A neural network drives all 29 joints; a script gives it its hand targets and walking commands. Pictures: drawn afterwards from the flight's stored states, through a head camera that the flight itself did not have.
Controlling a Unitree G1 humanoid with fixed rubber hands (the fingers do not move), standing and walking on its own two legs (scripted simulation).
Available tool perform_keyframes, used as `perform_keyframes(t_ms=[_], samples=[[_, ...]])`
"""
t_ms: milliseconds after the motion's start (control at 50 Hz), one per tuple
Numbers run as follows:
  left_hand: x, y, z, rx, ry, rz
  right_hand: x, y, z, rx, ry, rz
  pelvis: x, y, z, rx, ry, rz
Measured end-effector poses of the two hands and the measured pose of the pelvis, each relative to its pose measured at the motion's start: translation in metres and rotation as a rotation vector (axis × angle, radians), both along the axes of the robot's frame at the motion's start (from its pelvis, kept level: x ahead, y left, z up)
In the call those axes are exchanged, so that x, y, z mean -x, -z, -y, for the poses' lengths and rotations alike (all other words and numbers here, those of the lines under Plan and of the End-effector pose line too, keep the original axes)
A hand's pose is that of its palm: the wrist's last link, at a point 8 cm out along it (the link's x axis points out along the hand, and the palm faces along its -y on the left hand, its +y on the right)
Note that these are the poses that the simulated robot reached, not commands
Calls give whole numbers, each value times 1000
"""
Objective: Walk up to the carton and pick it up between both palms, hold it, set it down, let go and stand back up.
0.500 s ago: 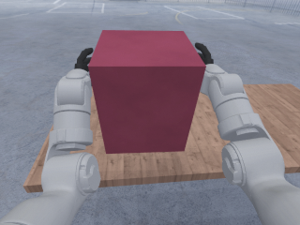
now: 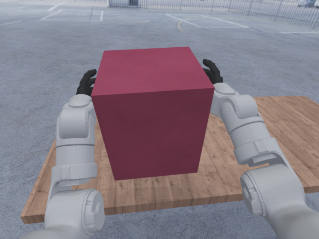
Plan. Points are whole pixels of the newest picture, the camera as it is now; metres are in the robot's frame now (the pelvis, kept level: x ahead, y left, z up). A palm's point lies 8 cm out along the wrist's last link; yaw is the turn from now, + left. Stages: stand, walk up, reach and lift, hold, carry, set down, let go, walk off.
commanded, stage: hold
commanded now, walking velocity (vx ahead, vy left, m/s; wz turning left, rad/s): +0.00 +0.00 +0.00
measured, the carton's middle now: (151, 113) +0.35 +0.00 +0.22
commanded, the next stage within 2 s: none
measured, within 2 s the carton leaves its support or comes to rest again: neither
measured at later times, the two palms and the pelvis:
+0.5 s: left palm (92, 94) +0.34 +0.13 +0.27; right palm (224, 85) +0.34 -0.17 +0.30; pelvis -0.03 -0.02 +0.00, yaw +0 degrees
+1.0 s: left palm (86, 100) +0.35 +0.15 +0.26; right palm (216, 90) +0.34 -0.15 +0.29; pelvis -0.01 +0.00 +0.00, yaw +0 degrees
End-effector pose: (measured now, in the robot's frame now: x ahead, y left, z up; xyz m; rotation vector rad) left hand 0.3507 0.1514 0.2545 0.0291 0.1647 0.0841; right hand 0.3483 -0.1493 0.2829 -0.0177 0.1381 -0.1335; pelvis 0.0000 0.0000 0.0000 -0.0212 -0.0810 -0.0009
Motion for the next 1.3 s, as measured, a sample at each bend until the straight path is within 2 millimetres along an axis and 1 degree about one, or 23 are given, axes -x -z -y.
perform_keyframes(t_ms=[100,200,360,440,520,640,780,920,1040,1140,1300], samples=[[10,-8,3,-6,-9,21,10,1,4,-20,-2,20,1,0,-2,0,10,13],[16,-16,10,-1,-13,19,17,-2,11,-18,0,16,10,0,2,-3,20,22],[14,-14,19,-3,-10,-18,14,-9,19,9,0,-21,30,0,15,-5,17,-8],[11,-16,20,2,-10,-17,11,-12,20,14,-1,-20,34,0,21,-5,11,-32],[7,-20,19,7,-11,-6,8,-15,19,22,-3,-9,32,0,24,-5,4,-46],[4,-23,14,13,-13,-2,4,-14,14,24,-4,-5,21,0,23,-6,-2,-38],[-2,-16,6,3,-2,-7,0,-11,6,21,-1,-11,10,0,15,-5,-7,-16],[-1,-7,2,6,5,4,1,-6,3,18,2,-2,6,0,6,-1,0,-7],[9,-4,4,8,-2,8,11,-3,4,11,2,1,7,0,3,2,9,7],[18,-13,8,9,-9,24,20,-7,9,0,1,16,13,0,5,0,15,15],[16,-25,16,-11,-12,4,17,-14,17,-3,-1,-4,29,0,12,-5,17,-5]])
